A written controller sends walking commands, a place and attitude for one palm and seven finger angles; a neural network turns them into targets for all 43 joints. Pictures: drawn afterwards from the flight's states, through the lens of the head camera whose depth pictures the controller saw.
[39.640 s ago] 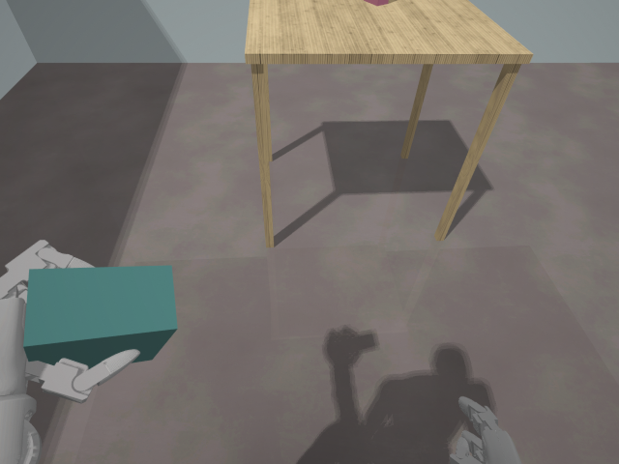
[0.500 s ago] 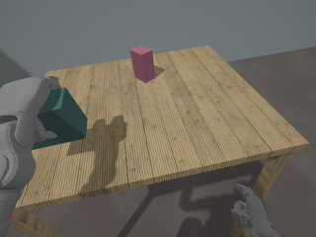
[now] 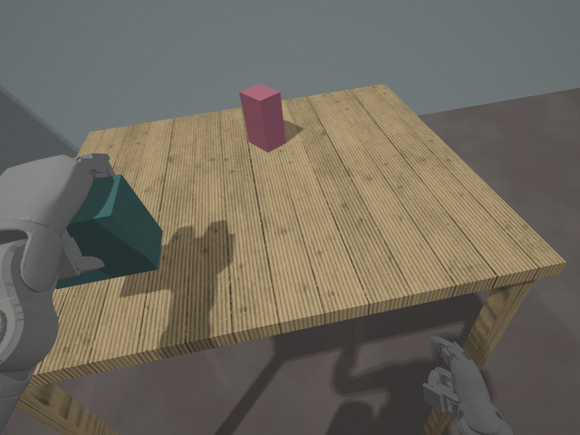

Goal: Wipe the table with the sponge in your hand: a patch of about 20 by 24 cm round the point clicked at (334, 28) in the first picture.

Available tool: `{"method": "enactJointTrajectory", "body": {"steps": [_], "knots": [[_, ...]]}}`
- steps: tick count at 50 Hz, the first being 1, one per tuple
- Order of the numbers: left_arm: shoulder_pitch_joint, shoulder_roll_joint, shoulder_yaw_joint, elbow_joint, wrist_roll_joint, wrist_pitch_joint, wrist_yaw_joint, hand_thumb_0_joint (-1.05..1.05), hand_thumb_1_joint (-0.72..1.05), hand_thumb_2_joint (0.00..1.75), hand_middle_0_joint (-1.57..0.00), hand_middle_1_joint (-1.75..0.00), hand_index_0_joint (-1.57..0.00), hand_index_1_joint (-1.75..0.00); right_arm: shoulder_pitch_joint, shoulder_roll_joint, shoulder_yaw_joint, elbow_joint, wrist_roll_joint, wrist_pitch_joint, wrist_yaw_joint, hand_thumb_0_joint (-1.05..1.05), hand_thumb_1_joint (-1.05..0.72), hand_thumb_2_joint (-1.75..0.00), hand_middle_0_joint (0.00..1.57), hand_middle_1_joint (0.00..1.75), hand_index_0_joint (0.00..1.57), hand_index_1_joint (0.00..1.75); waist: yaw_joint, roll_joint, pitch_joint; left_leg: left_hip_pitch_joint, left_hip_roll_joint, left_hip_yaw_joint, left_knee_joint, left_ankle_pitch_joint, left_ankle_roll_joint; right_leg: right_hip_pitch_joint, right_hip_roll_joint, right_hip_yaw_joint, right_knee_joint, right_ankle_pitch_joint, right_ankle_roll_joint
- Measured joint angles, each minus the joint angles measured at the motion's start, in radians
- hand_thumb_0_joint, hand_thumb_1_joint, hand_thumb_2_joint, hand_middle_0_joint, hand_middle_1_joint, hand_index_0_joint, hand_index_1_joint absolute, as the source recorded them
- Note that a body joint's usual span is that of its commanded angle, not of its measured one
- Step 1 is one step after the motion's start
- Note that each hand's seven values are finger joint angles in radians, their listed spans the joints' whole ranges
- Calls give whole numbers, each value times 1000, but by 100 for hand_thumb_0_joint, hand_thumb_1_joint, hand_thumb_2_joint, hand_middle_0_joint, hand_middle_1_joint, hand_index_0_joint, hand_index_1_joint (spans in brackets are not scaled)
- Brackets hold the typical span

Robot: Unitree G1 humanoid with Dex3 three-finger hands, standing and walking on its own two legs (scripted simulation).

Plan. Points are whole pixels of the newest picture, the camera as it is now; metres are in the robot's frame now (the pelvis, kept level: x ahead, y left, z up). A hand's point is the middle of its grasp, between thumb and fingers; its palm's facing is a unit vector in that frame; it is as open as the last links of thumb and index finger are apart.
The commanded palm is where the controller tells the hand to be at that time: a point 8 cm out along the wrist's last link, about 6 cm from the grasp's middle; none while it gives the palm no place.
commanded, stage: bring the sponge back beside the body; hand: left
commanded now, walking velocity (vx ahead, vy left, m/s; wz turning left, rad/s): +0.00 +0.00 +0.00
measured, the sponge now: (95, 243) +0.24 +0.30 +0.19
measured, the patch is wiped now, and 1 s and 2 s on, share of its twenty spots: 1.00 1.00 1.00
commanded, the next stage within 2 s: step back with the hand held close in 1.16 s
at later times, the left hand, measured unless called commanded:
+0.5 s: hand (65, 235) +0.22 +0.29 +0.23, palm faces +0.24 -0.06 -0.97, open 10.0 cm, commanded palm +0.16 +0.29 +0.30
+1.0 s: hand (57, 243) +0.20 +0.29 +0.23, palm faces +0.30 -0.09 -0.95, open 10.0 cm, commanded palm +0.14 +0.29 +0.30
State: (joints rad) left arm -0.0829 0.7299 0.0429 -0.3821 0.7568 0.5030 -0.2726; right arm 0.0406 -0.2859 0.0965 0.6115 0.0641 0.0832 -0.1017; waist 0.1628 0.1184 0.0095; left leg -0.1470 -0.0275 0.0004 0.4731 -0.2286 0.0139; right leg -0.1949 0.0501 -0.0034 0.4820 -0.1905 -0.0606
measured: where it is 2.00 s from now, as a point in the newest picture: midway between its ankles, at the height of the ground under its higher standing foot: outside the picture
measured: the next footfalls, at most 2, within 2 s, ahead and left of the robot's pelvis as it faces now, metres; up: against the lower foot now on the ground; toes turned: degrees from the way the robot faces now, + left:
none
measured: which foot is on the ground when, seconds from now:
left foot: down 0.00-1.00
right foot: down 0.00-1.00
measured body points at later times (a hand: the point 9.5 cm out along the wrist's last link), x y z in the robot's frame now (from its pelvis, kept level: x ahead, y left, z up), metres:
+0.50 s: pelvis +0.00 +0.00 +0.00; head -0.04 -0.04 +0.44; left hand +0.20 +0.29 +0.28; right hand +0.25 -0.18 -0.07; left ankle +0.02 +0.11 -0.74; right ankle +0.05 -0.08 -0.74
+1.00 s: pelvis -0.01 +0.01 +0.00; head -0.04 -0.04 +0.44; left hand +0.18 +0.29 +0.28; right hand +0.25 -0.18 -0.07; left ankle +0.02 +0.11 -0.74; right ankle +0.05 -0.08 -0.74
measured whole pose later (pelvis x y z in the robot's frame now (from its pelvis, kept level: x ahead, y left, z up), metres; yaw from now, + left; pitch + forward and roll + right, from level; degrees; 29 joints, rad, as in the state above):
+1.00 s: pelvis -0.01 +0.01 +0.00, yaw -1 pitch -8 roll +1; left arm 0.09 0.71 0.10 -0.59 0.70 0.55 -0.20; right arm 0.04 -0.28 0.09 0.61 0.07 0.11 -0.11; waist 0.18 0.12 0.02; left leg -0.12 -0.03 0.02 0.48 -0.23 0.02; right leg -0.17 0.05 0.02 0.49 -0.19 -0.05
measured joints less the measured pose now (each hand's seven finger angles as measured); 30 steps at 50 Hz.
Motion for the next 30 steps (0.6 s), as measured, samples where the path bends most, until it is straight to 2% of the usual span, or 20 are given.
{"method": "enactJointTrajectory", "body": {"steps": [30], "knots": [[137,-6,52,-154,-44,21,40,-1,-51,107,-72,-135,-75,-133,1,5,-7,1,-1,14,-5,1,-91,-90,20,30,17,29,13,-1,5,15,0,15,11,-8,7,12,1,16,8,-1,8]]}}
